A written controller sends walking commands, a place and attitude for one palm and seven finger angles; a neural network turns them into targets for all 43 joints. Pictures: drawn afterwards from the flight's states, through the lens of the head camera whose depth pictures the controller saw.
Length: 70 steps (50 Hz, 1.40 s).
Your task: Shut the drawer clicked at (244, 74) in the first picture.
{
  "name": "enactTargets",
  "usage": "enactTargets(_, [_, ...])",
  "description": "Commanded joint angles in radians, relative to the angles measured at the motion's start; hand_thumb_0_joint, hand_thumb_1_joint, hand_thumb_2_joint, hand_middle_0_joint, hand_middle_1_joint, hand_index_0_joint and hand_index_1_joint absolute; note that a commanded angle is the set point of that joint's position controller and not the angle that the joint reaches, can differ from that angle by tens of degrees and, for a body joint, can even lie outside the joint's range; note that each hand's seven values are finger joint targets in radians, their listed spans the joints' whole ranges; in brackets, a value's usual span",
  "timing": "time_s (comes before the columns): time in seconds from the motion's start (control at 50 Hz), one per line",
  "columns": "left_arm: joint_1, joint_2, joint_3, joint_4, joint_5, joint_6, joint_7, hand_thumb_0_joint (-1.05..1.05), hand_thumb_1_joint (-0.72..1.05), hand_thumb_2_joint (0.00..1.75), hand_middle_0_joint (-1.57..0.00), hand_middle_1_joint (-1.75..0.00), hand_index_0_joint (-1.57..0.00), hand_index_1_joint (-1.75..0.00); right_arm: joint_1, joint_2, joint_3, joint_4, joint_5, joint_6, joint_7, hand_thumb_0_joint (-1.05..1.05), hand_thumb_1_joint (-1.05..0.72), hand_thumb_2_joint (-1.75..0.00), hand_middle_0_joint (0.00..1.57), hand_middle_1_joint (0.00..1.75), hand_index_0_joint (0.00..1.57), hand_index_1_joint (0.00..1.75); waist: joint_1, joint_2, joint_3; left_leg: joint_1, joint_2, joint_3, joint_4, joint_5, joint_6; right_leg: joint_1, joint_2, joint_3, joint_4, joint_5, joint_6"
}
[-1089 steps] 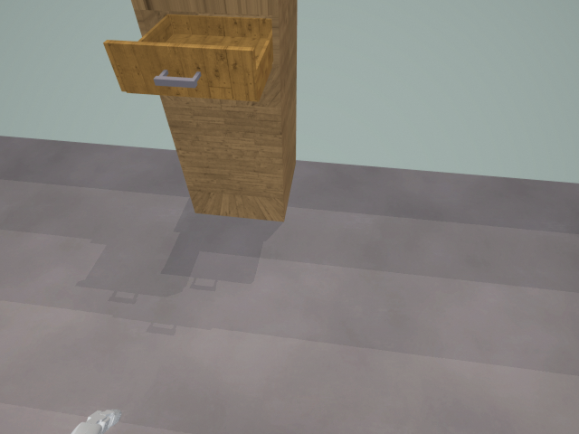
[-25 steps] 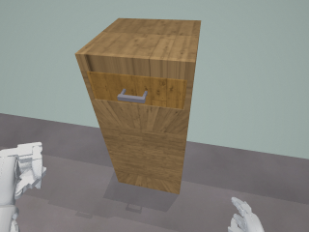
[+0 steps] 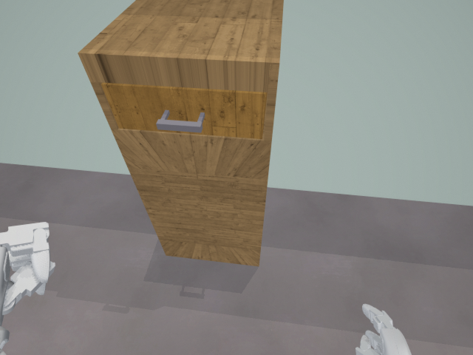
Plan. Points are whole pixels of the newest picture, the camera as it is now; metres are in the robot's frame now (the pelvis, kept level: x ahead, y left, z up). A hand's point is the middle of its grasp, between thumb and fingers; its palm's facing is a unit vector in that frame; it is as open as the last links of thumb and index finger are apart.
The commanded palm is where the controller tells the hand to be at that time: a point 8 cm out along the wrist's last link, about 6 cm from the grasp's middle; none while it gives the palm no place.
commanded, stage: step back with the hand held close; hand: left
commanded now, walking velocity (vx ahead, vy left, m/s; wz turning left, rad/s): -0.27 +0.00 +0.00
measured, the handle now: (181, 120) +0.61 +0.17 +0.06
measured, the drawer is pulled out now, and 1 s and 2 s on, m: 0.00 0.00 0.00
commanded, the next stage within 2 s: stop stepping back and stand still in 0.94 s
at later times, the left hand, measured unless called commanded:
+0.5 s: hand (13, 320) +0.13 +0.24 +0.16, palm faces +0.40 -0.78 -0.49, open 3.3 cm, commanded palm +0.06 +0.28 +0.18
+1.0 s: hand out of the picture +0.02 +0.25 +0.18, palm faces +0.42 -0.78 -0.46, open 3.2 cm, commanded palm -0.04 +0.29 +0.18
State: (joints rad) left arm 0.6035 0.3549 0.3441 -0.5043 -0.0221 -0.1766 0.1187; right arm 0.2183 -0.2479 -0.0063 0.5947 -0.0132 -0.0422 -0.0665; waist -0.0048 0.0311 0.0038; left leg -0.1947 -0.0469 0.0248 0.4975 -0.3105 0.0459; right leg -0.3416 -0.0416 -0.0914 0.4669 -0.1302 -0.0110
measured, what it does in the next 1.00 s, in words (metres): walks backwards: right foot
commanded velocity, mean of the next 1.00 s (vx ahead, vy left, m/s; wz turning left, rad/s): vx -0.34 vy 0.00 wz -0.03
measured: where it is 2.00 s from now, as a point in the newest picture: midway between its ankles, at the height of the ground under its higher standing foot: outside the picture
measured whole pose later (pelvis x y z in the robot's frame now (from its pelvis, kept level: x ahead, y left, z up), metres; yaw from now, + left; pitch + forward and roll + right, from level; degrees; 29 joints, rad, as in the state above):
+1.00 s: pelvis -0.16 +0.00 -0.02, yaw +3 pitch +1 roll -3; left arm 0.60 0.43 0.43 -0.63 -0.02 -0.28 0.14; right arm 0.20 -0.23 -0.04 0.58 -0.01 -0.03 -0.09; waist -0.01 -0.01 -0.02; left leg -0.47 -0.01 -0.03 0.66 -0.20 0.04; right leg -0.46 0.03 0.01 0.63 -0.26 0.02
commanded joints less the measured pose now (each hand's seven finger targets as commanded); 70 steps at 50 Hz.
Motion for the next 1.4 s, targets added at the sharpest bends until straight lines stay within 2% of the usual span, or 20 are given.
enactTargets(0.0, [-0.006, 0.195, 0.158, -0.284, -0.003, -0.073, 0.031, 0.00, 0.90, 0.90, -1.40, -1.60, -1.40, -1.60, -0.120, -0.110, -0.045, -0.198, 0.002, -0.047, -0.019, 0.00, -0.90, -0.90, 0.20, 0.30, 0.20, 0.30, 0.026, 0.096, -0.177, -0.194, 0.160, -0.192, -0.144, 0.410, -0.029, 0.277, -0.017, 0.089, 0.160, 0.221, 0.001])
enactTargets(0.16, [-0.050, 0.165, 0.146, -0.198, 0.007, -0.074, 0.030, 0.00, 0.90, 0.90, -1.40, -1.60, -1.40, -1.60, -0.088, -0.107, -0.054, -0.202, 0.011, -0.048, -0.025, 0.00, -0.90, -0.90, 0.20, 0.30, 0.20, 0.30, 0.005, -0.056, -0.049, -0.367, 0.120, -0.161, -0.094, 0.038, 0.006, 0.236, -0.064, 0.205, 0.095, 0.130, -0.017])
enactTargets(0.28, [-0.076, 0.175, 0.139, -0.215, 0.008, -0.092, 0.043, 0.00, 0.90, 0.90, -1.40, -1.60, -1.40, -1.60, -0.073, -0.088, -0.048, -0.191, 0.014, -0.044, -0.013, 0.00, -0.90, -0.90, 0.20, 0.30, 0.20, 0.30, -0.006, -0.154, -0.074, -0.232, 0.058, -0.093, 0.106, -0.156, 0.008, 0.003, -0.176, 0.324, -0.161, -0.305, -0.060])
enactTargets(0.36, [-0.042, 0.193, 0.154, -0.294, 0.006, -0.115, 0.058, 0.00, 0.90, 0.90, -1.40, -1.60, -1.40, -1.60, -0.076, -0.096, -0.041, -0.200, 0.006, -0.050, -0.024, 0.00, -0.90, -0.90, 0.20, 0.30, 0.20, 0.30, -0.010, -0.022, -0.113, -0.189, 0.099, -0.153, -0.008, -0.204, 0.026, -0.045, -0.121, 0.231, -0.062, -0.329, -0.030])
enactTargets(0.42, [-0.049, 0.189, 0.182, -0.327, 0.045, -0.129, 0.065, 0.00, 0.90, 0.90, -1.40, -1.60, -1.40, -1.60, -0.098, -0.111, -0.045, -0.225, 0.002, -0.076, -0.037, 0.00, -0.90, -0.90, 0.20, 0.30, 0.20, 0.30, 0.002, 0.255, -0.076, -0.595, 0.306, -0.395, -0.356, -0.438, 0.115, 0.276, 0.067, 0.112, 0.408, -0.113, 0.040])
enactTargets(0.48, [-0.051, 0.187, 0.173, -0.324, 0.041, -0.116, 0.056, 0.00, 0.90, 0.90, -1.40, -1.60, -1.40, -1.60, -0.080, -0.094, -0.057, -0.221, 0.002, -0.093, -0.031, 0.00, -0.90, -0.90, 0.20, 0.30, 0.20, 0.30, 0.011, 0.080, -0.087, -0.456, 0.276, -0.280, -0.197, -0.007, 0.094, 0.221, 0.052, 0.129, 0.340, -0.101, 0.028])
enactTargets(0.56, [-0.011, 0.152, 0.136, -0.231, 0.025, -0.131, 0.030, 0.00, 0.90, 0.90, -1.40, -1.60, -1.40, -1.60, -0.091, -0.108, -0.054, -0.186, -0.005, -0.108, -0.020, 0.00, -0.90, -0.90, 0.20, 0.30, 0.20, 0.30, -0.003, 0.040, 0.001, -0.399, 0.160, -0.181, -0.080, 0.133, 0.023, 0.176, -0.002, 0.196, 0.088, 0.183, -0.006])
enactTargets(0.64, [-0.043, 0.187, 0.133, -0.277, 0.008, -0.143, 0.020, 0.00, 0.90, 0.90, -1.40, -1.60, -1.40, -1.60, -0.068, -0.089, -0.054, -0.154, -0.002, -0.088, -0.005, 0.00, -0.90, -0.90, 0.20, 0.30, 0.20, 0.30, -0.015, -0.004, -0.297, 0.001, 0.136, -0.082, 0.068, 0.671, -0.025, 0.125, -0.072, 0.227, 0.101, 0.571, -0.007])
enactTargets(0.76, [0.080, 0.254, 0.222, -0.360, -0.017, -0.132, 0.017, 0.00, 0.90, 0.90, -1.40, -1.60, -1.40, -1.60, -0.124, -0.077, -0.062, -0.212, 0.014, -0.046, -0.007, 0.00, -0.90, -0.90, 0.20, 0.30, 0.20, 0.30, -0.001, -0.048, -0.283, -0.136, 0.115, -0.101, 0.044, 0.280, -0.006, 0.115, -0.078, 0.267, 0.024, 0.278, -0.016])
enactTargets(0.88, [0.011, 0.234, 0.203, -0.257, -0.018, -0.134, 0.050, 0.00, 0.90, 0.90, -1.40, -1.60, -1.40, -1.60, -0.114, -0.057, -0.064, -0.168, 0.016, -0.018, -0.019, 0.00, -0.90, -0.90, 0.20, 0.30, 0.20, 0.30, -0.021, -0.184, -0.070, 0.024, 0.058, -0.085, 0.347, -0.062, -0.038, -0.394, -0.218, 0.318, -0.254, -0.357, -0.093])
enactTargets(0.92, [-0.018, 0.210, 0.173, -0.237, -0.012, -0.138, 0.052, 0.00, 0.90, 0.90, -1.40, -1.60, -1.40, -1.60, -0.110, -0.076, -0.056, -0.172, 0.015, -0.024, -0.027, 0.00, -0.90, -0.90, 0.20, 0.30, 0.20, 0.30, -0.036, -0.084, -0.012, 0.024, 0.136, -0.177, 0.075, -0.066, -0.011, -0.421, -0.119, 0.219, -0.113, -0.380, -0.033])
enactTargets(0.96, [-0.053, 0.182, 0.162, -0.266, 0.009, -0.156, 0.056, 0.00, 0.90, 0.90, -1.40, -1.60, -1.40, -1.60, -0.128, -0.128, -0.055, -0.196, -0.001, -0.064, -0.045, 0.00, -0.90, -0.90, 0.20, 0.30, 0.20, 0.30, -0.027, 0.329, -0.004, -0.459, 0.377, -0.482, -0.380, -0.371, 0.110, -0.011, 0.118, 0.111, 0.426, -0.272, 0.029])
enactTargets(0.98, [-0.098, 0.190, 0.164, -0.247, 0.020, -0.158, 0.053, 0.00, 0.90, 0.90, -1.40, -1.60, -1.40, -1.60, -0.109, -0.094, -0.054, -0.173, -0.008, -0.085, -0.044, 0.00, -0.90, -0.90, 0.20, 0.30, 0.20, 0.30, -0.024, 0.302, -0.029, -0.573, 0.416, -0.498, -0.427, -0.409, 0.143, 0.081, 0.124, 0.152, 0.663, -0.279, 0.028])
enactTargets(1.06, [-0.045, 0.167, 0.124, -0.303, 0.011, -0.151, 0.042, 0.00, 0.90, 0.90, -1.40, -1.60, -1.40, -1.60, -0.094, -0.090, -0.070, -0.163, 0.008, -0.133, -0.014, 0.00, -0.90, -0.90, 0.20, 0.30, 0.20, 0.30, 0.013, 0.078, -0.127, -0.266, 0.316, -0.327, -0.299, -0.254, 0.106, -0.031, 0.096, 0.135, 0.592, -0.333, 0.030])
enactTargets(1.14, [0.003, 0.169, 0.094, -0.413, 0.001, -0.109, 0.046, 0.00, 0.90, 0.90, -1.40, -1.60, -1.40, -1.60, -0.099, -0.065, -0.037, -0.160, -0.004, -0.153, -0.006, 0.00, -0.90, -0.90, 0.20, 0.30, 0.20, 0.30, 0.013, 0.247, -0.171, -0.095, 0.218, -0.244, -0.400, -0.320, -0.046, 0.072, 0.134, 0.003, 0.230, -0.440, 0.001])
enactTargets(1.2, [0.013, 0.206, 0.114, -0.401, -0.002, -0.070, 0.052, 0.00, 0.90, 0.90, -1.40, -1.60, -1.40, -1.60, -0.087, -0.060, -0.022, -0.136, -0.011, -0.145, -0.004, 0.00, -0.90, -0.90, 0.20, 0.30, 0.20, 0.30, 0.004, 0.247, -0.158, -0.070, 0.125, -0.103, -0.298, -0.158, -0.145, 0.194, 0.114, -0.003, -0.103, -0.391, -0.048])
enactTargets(1.24, [-0.001, 0.245, 0.152, -0.378, -0.022, -0.068, 0.045, 0.00, 0.90, 0.90, -1.40, -1.60, -1.40, -1.60, -0.081, -0.052, -0.022, -0.107, -0.009, -0.120, -0.005, 0.00, -0.90, -0.90, 0.20, 0.30, 0.20, 0.30, -0.002, -0.060, -0.161, 0.072, 0.051, -0.004, 0.194, 0.046, -0.089, -0.067, -0.108, 0.222, -0.271, -0.328, -0.144])
enactTargets(1.3, [-0.094, 0.325, 0.260, -0.351, -0.054, -0.072, 0.056, 0.00, 0.90, 0.90, -1.40, -1.60, -1.40, -1.60, -0.111, -0.044, 0.007, -0.109, -0.025, -0.115, 0.000, 0.00, -0.90, -0.90, 0.20, 0.30, 0.20, 0.30, -0.002, -0.180, -0.132, -0.136, 0.118, -0.061, 0.383, 0.098, -0.068, -0.050, -0.308, 0.330, -0.238, -0.158, -0.208])
enactTargets(1.34, [-0.072, 0.185, 0.152, -0.205, -0.055, -0.031, 0.036, 0.00, 0.90, 0.90, -1.40, -1.60, -1.40, -1.60, -0.107, -0.066, -0.034, -0.105, 0.025, -0.100, -0.024, 0.00, -0.90, -0.90, 0.20, 0.30, 0.20, 0.30, -0.010, -0.267, -0.036, -0.113, 0.098, -0.067, 0.324, 0.081, -0.050, -0.080, -0.200, 0.217, -0.188, -0.353, -0.148])
enactTargets(1.38, [-0.120, 0.180, 0.127, -0.190, -0.042, -0.022, 0.038, 0.00, 0.90, 0.90, -1.40, -1.60, -1.40, -1.60, -0.124, -0.073, -0.018, -0.102, 0.021, -0.094, -0.042, 0.00, -0.90, -0.90, 0.20, 0.30, 0.20, 0.30, -0.029, -0.096, 0.046, -0.017, 0.111, -0.028, 0.144, -0.007, -0.025, -0.175, -0.161, 0.147, -0.082, -0.480, -0.112])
